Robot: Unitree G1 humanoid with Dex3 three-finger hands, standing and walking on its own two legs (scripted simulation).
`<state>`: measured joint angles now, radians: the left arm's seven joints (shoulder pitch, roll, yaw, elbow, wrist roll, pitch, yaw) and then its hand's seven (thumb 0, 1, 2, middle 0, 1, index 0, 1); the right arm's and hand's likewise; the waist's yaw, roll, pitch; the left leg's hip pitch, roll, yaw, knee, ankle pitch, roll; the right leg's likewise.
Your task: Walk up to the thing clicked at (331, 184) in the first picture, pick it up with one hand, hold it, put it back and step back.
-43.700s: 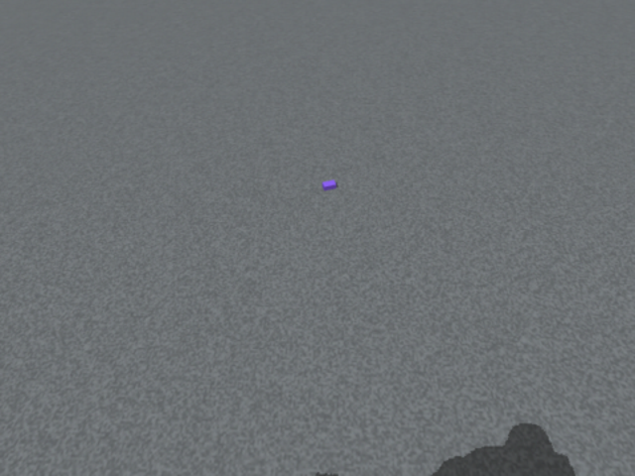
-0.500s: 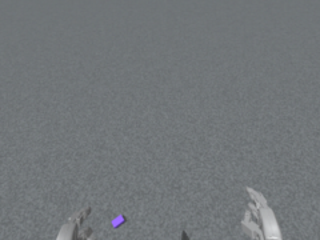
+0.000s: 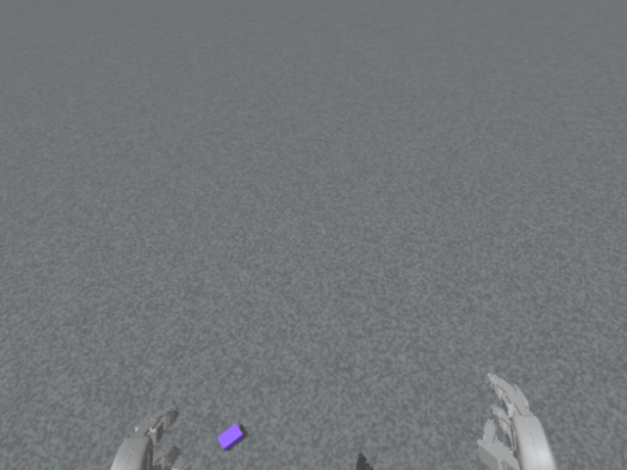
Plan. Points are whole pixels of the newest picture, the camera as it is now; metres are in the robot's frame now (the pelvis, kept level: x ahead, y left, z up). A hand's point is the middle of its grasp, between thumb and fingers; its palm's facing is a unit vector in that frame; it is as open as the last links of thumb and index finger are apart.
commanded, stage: home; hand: left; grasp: from above
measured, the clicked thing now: (230, 437) +0.38 +0.27 -0.70
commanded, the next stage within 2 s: stand in 1.06 s
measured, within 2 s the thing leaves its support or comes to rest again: neither
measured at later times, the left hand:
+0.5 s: hand out of the picture +0.17 +0.18 -0.04, palm faces +0.05 -0.98 -0.21, open 7.4 cm
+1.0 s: hand (183, 467) +0.17 +0.18 -0.04, palm faces +0.04 -0.98 -0.21, open 7.4 cm
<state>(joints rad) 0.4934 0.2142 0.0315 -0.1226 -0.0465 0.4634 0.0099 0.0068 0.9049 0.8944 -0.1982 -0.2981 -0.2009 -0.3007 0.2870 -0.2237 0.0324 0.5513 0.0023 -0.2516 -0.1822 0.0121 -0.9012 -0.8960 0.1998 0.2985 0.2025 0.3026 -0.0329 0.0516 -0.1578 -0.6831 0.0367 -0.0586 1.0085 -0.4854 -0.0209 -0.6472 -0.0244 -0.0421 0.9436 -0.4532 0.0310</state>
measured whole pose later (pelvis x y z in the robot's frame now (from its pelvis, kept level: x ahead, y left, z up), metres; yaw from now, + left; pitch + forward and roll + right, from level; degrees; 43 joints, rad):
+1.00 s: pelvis +0.01 +0.00 +0.00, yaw +0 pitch +10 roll -3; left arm 0.50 0.22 0.03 -0.15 -0.05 0.46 0.01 0.01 0.90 0.89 -0.20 -0.30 -0.20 -0.30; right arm 0.29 -0.22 0.03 0.55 0.00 -0.24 -0.18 0.01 -0.90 -0.90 0.20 0.30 0.20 0.30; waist -0.03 0.05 -0.16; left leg -0.69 0.04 -0.06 1.02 -0.50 -0.02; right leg -0.65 -0.02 -0.04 0.95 -0.47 0.03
